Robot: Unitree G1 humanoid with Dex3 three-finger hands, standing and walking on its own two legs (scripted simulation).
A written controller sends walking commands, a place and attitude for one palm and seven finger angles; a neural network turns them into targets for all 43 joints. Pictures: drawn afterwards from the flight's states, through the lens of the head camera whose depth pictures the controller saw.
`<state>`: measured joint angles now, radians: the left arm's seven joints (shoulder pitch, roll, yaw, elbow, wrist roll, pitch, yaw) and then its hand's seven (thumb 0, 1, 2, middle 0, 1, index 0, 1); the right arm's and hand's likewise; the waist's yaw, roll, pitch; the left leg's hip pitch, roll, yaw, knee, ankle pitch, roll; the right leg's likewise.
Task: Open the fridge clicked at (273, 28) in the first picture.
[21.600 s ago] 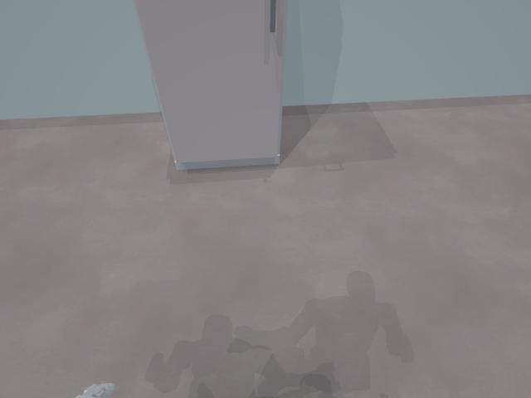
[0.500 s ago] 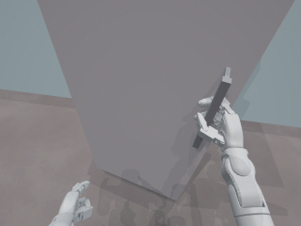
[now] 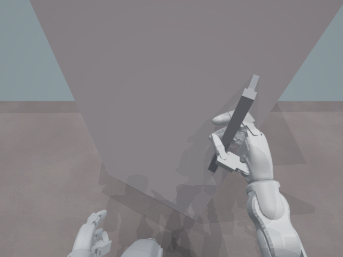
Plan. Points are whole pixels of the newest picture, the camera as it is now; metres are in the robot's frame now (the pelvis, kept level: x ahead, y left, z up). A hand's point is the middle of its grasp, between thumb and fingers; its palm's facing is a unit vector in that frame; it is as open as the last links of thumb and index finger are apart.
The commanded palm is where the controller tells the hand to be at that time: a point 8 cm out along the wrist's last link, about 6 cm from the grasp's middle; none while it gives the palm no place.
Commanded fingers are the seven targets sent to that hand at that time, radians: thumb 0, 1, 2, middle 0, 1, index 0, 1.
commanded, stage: walk backward, drawing the door open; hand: right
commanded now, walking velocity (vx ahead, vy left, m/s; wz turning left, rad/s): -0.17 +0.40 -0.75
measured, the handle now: (229, 132) +0.34 -0.06 +0.13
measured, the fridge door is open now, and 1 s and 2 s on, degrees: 30 53 66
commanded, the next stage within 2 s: stop walking and hold the door back in 1.28 s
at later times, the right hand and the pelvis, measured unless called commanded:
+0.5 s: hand (180, 194) +0.21 +0.02 +0.13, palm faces +0.23 +0.95 -0.20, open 6.4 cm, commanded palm +0.17 -0.01 +0.13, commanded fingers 0.00 -0.90 -0.90 0.45 1.40 0.45 1.40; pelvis -0.03 +0.20 -0.01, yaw -25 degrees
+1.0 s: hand (126, 219) +0.16 +0.10 +0.13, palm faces +0.78 +0.57 -0.25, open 6.2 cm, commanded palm +0.10 +0.10 +0.14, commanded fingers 0.00 -0.90 -0.90 0.45 1.40 0.45 1.40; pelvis +0.06 +0.41 -0.01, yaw -49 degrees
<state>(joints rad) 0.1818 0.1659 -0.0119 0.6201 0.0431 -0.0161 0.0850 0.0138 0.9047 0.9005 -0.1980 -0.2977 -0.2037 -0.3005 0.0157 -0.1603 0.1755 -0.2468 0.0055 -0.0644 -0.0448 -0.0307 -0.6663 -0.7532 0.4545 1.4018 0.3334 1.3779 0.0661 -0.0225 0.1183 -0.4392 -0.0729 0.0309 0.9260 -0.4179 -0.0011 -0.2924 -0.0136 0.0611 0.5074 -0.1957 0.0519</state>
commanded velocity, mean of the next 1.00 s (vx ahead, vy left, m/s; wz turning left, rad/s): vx -0.18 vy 0.38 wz -0.73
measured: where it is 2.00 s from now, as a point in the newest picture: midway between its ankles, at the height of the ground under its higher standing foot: (50, 235)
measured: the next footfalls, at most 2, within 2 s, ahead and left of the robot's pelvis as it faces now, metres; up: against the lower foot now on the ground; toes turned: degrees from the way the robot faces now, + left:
left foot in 0.10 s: +0.11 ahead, +0.16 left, +0.00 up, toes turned -4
right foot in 0.30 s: -0.01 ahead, -0.05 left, +0.00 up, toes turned -17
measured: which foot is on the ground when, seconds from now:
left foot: up 0.00-0.08, down 0.10-0.26, up 0.28-0.48, down 0.50-0.66, up 0.68-0.86, down 0.88-1.00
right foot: down 0.00-0.10, up 0.12-0.28, down 0.30-0.48, up 0.50-0.66, down 0.68-0.86, up 0.88-1.00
